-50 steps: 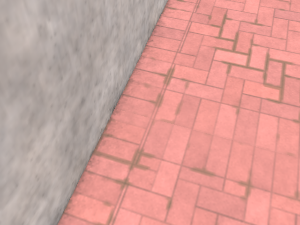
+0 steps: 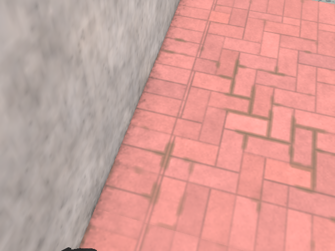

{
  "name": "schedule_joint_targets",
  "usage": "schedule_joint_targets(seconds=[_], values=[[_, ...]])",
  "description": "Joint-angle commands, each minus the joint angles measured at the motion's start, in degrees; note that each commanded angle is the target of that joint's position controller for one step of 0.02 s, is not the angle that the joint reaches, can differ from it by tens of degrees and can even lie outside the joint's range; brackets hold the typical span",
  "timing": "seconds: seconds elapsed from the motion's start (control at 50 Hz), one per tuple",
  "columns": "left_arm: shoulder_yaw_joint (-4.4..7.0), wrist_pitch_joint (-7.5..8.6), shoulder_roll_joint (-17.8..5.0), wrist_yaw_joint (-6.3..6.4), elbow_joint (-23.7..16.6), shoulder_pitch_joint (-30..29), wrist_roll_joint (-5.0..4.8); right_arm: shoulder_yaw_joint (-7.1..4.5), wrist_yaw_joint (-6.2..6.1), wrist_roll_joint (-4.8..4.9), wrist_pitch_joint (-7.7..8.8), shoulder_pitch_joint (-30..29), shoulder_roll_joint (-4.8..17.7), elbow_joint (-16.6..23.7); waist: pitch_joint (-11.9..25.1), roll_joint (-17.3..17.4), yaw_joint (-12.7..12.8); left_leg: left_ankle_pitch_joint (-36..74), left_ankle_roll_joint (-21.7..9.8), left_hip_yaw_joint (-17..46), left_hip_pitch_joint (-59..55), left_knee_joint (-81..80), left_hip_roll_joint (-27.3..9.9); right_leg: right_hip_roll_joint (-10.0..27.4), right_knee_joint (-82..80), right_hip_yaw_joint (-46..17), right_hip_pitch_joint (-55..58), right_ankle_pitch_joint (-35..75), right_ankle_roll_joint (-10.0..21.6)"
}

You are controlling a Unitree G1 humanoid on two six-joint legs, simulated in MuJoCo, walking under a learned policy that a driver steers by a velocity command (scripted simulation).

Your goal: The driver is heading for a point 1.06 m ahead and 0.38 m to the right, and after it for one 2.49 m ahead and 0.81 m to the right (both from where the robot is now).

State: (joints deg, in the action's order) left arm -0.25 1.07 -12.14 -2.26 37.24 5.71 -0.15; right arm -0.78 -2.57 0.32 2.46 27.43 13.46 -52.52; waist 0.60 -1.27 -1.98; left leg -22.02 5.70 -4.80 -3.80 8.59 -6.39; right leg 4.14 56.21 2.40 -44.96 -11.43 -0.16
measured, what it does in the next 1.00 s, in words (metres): climbs: right foot 0.05 m higher, then left foot 0.04 m higher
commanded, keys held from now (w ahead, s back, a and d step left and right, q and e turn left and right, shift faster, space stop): w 0.54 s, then w+e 0.46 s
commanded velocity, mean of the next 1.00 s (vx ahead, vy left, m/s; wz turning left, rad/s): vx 0.50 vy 0.00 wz -0.15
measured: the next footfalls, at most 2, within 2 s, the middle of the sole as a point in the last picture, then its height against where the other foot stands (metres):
right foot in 0.06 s outside the picture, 0.05 m higher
left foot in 0.56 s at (155, 243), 0.04 m higher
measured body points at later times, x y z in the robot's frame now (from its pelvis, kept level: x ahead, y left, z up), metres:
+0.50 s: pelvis +0.27 -0.07 +0.05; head +0.29 -0.09 +0.50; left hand +0.21 +0.18 -0.08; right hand +0.49 -0.28 -0.05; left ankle +0.46 +0.05 -0.62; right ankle +0.15 -0.14 -0.69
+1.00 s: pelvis +0.53 -0.13 +0.09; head +0.54 -0.13 +0.54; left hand +0.74 +0.07 -0.01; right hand +0.46 -0.41 -0.04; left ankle +0.47 +0.03 -0.65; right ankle +0.63 -0.32 -0.54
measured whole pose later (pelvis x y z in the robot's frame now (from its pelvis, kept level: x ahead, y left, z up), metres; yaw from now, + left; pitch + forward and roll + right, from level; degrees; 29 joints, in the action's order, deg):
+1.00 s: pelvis +0.53 -0.13 +0.09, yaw -10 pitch +1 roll -1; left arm 2.4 -1.2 -13.1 -1.4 41.8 6.5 -1.1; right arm -2.8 -3.3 -1.2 1.8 22.6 15.5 -55.8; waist 0.2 0.6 -2.1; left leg -22.3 6.8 -13.0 -1.5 12.3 -7.7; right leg 6.2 64.5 1.1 -46.5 -12.3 -0.4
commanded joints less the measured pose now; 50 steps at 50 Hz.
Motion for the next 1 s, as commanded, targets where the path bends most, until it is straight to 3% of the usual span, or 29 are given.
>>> schedule_joint_targets(seconds=[0.02,0.04,0.06,0.08,0.1,0.12,0.14,0.16,0.18,0.24,0.3,0.38,0.46,0.5,0.54,0.56,0.58,0.6,0.62,0.64,0.66,0.68,0.72,0.76,0.78,0.86,0.9,0.96,1.0], values=[[1.85,1.73,-4.0,-0.49,-5.0,-3.2,0.44,-3.51,-0.62,-0.04,-1.06,-0.3,14.5,2.0,-4.5,14.8,3.8,27.9,-12.8,1.5,6.6,1.5,-12.3,-4.7,-6.4,5.9,11.8,-15.0,3.3],[2.68,1.76,-4.7,-0.55,-3.6,2.4,0.74,-3.53,-0.95,0.16,-1.20,-1.5,14.8,2.2,-2.1,15.9,7.6,41.1,-12.4,0.0,7.3,9.7,-11.4,-7.3,-11.0,7.2,19.1,-17.2,4.9],[4.89,1.92,-8.7,-0.27,0.1,13.1,0.26,-2.79,-0.85,-0.26,-1.08,-2.0,13.1,2.5,5.5,12.7,13.2,52.2,-11.2,-0.9,10.1,24.3,-9.2,-8.6,-16.5,5.0,33.7,-10.5,7.1],[6.62,1.38,-15.3,0.58,3.0,23.0,1.01,-1.08,-0.66,-1.38,-0.20,-2.8,9.1,5.9,12.2,-0.1,15.8,34.4,-8.1,-1.1,25.1,45.6,-5.2,1.9,-21.1,-12.0,50.0,-11.6,10.2],[7.38,0.39,-21.2,2.02,4.8,24.8,0.08,0.85,1.04,-2.31,2.21,1.4,0.6,8.4,21.9,-22.4,9.9,-6.4,-5.8,5.9,45.9,64.3,5.3,13.5,-39.0,-45.6,62.9,-30.7,17.8],[5.96,1.66,-17.0,2.71,4.8,24.7,0.03,-1.09,2.28,-0.34,4.68,-4.3,5.4,6.5,18.2,-11.4,11.6,-3.1,-5.7,13.1,53.1,78.1,4.9,17.4,-48.3,-57.8,58.7,-37.2,18.6],[4.88,2.72,-14.3,3.00,5.4,20.9,0.06,-1.76,2.47,0.72,5.44,-11.2,7.1,8.8,8.6,-6.4,9.9,0.4,-7.0,10.8,59.5,82.8,1.5,16.9,-45.4,-49.0,52.7,-33.2,16.4],[4.09,3.10,-11.7,2.57,5.7,17.0,0.81,-1.56,1.90,-0.34,5.08,-14.5,7.1,9.3,4.7,-0.8,8.2,4.8,-7.8,9.0,57.1,81.5,-1.4,14.5,-43.1,-38.8,44.1,-25.5,14.0],[3.48,3.47,-9.2,2.15,6.1,12.8,1.59,-1.71,1.41,-1.15,4.26,-13.5,6.7,8.7,2.3,-0.7,4.9,9.0,-7.8,8.8,52.5,78.3,-3.0,10.9,-43.2,-30.1,36.1,-18.5,12.4],[2.46,3.51,-3.8,1.72,10.1,12.3,1.48,-1.33,2.28,0.45,1.16,-10.4,3.5,8.1,-0.9,-4.5,1.3,12.0,-7.2,7.1,49.5,76.7,-3.1,5.2,-44.7,-15.5,29.4,-10.8,11.0],[2.73,3.25,-5.9,2.74,12.7,16.2,1.46,-0.87,2.55,-0.85,0.06,-14.9,2.5,10.1,-3.2,-2.9,1.8,16.6,-5.4,4.8,54.6,73.2,-2.3,4.1,-46.5,-10.7,28.9,-6.0,11.0],[2.78,2.95,-8.3,4.87,14.1,19.0,1.38,-0.72,1.92,-1.52,0.61,-25.7,4.3,12.8,-4.4,-2.4,5.0,24.9,-2.7,2.5,53.6,56.0,-0.7,3.8,-49.6,-7.8,31.1,2.3,10.0],[3.36,2.64,-10.9,5.66,16.5,21.6,0.73,0.80,2.18,-0.81,1.19,-34.0,2.3,14.4,-5.0,-3.4,7.7,20.1,-2.9,-1.3,49.9,40.1,2.8,6.1,-52.3,-6.8,41.9,15.3,10.2],[3.57,1.80,-11.7,5.63,17.5,21.7,0.38,1.08,2.56,-0.76,1.66,-33.1,2.5,13.8,-3.9,-5.1,6.3,13.7,-5.7,-4.6,43.3,33.2,6.1,6.1,-47.9,-4.5,45.9,34.9,10.0],[3.97,1.24,-12.8,5.25,17.3,20.7,0.65,-0.63,2.49,-1.14,2.03,-25.4,5.8,12.1,4.3,-8.6,1.3,2.7,-8.4,-6.4,32.7,29.9,11.2,6.4,-35.0,-4.0,53.7,64.0,10.4],[4.14,0.85,-13.7,4.78,16.7,17.7,0.71,-1.85,2.25,-0.68,2.20,-15.2,8.4,9.5,9.9,-8.7,-4.7,7.6,-10.6,-4.3,20.3,23.9,10.6,5.6,-23.5,-3.2,52.4,67.6,9.3],[3.32,1.35,-11.3,4.13,14.7,17.0,1.59,-3.68,1.52,-0.35,1.54,-2.0,13.3,6.5,20.0,-1.7,-8.7,6.7,-15.5,11.3,-5.8,22.7,-1.7,3.8,-6.7,-4.5,35.9,48.4,7.0],[1.57,2.57,-1.9,2.71,15.4,24.9,1.32,-4.76,1.95,0.42,1.03,4.0,14.5,2.9,28.2,12.0,-4.7,-17.0,-26.4,45.6,-24.8,15.4,-17.5,-10.0,12.8,-13.1,12.6,-10.4,4.2],[3.15,3.36,-6.6,1.41,14.3,17.6,-2.08,-3.93,1.12,0.73,0.70,2.1,12.5,1.5,19.6,8.6,-6.1,-33.5,-24.0,56.0,-15.5,2.9,-19.1,-9.9,25.3,-18.1,2.4,-17.1,4.1],[4.12,4.07,-9.8,1.16,10.0,10.8,-3.50,-3.88,0.53,0.50,1.15,-6.1,12.5,2.4,6.9,7.7,-3.6,-25.7,-21.1,47.2,-4.8,1.8,-18.3,-6.4,28.2,-15.2,-3.1,-11.8,4.2],[3.88,3.99,-9.2,1.49,7.9,7.0,-2.26,-3.16,0.35,0.04,1.66,-11.8,10.0,3.0,3.2,1.5,-0.8,-11.9,-18.3,36.2,4.3,1.1,-16.1,-2.8,26.4,-12.6,-0.7,-4.9,3.8],[4.06,3.16,-8.3,1.77,7.4,7.1,-0.91,-2.56,0.32,-0.89,2.36,-14.9,7.1,2.6,1.8,-0.3,2.2,-3.7,-16.4,27.9,10.1,0.3,-13.4,-1.2,24.9,-11.9,2.4,-0.4,3.2],[4.18,1.31,-6.1,1.78,7.7,11.1,-1.31,-1.36,0.66,-2.10,2.65,-15.7,2.7,0.6,2.2,4.1,5.4,4.0,-13.6,15.8,13.4,0.4,-9.4,-0.4,26.6,-12.0,5.7,3.8,2.9],[4.01,0.03,-4.2,2.37,7.3,11.2,-2.30,-1.75,0.81,-1.86,2.23,-14.0,5.1,-0.7,-0.5,5.4,5.6,7.7,-13.0,8.5,16.0,-0.8,-9.2,-0.4,28.1,-10.7,1.6,4.2,2.3],[3.91,-0.80,-3.1,2.64,7.9,12.0,-1.91,-2.78,0.38,-1.55,1.99,-12.8,7.7,-1.3,-1.6,6.2,5.5,8.9,-12.6,5.5,17.6,-0.3,-9.1,-1.0,28.5,-9.8,0.5,5.4,1.4],[4.05,-1.90,-4.4,2.69,4.6,4.5,-0.67,-3.13,-1.06,-2.75,1.28,-9.4,9.5,-1.3,-3.1,10.6,3.4,8.3,-12.1,0.0,17.1,-2.1,-10.2,0.6,23.8,-6.8,-4.4,8.3,-2.4],[3.73,-1.99,-4.3,2.35,2.7,0.1,-0.40,-3.50,-1.86,-2.14,0.67,-8.8,10.5,-0.7,-4.0,10.4,2.6,9.1,-11.2,-2.8,15.5,-2.5,-10.3,1.9,17.3,-3.9,-3.3,8.2,-3.3],[3.13,-1.38,-3.8,0.90,-0.4,-5.1,-1.20,-3.94,-1.00,-1.78,-0.01,-7.0,12.7,-0.1,-5.1,10.0,1.3,9.2,-11.2,-5.0,10.4,-3.8,-13.3,2.8,8.3,-0.9,-0.2,-0.1,-0.5],[3.04,-1.39,-3.5,-0.22,-1.9,-5.3,-0.88,-4.84,-0.90,-0.54,-0.66,-8.3,15.1,0.8,-6.8,10.3,2.2,8.8,-11.6,-5.9,8.2,-3.4,-15.2,2.5,4.5,1.6,1.9,-7.9,1.7]])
